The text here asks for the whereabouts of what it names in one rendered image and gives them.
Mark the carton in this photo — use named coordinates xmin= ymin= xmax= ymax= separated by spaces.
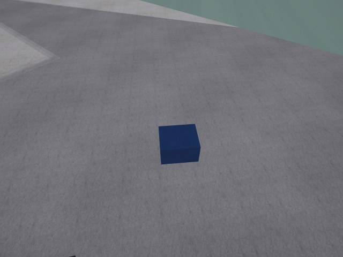
xmin=159 ymin=124 xmax=200 ymax=164

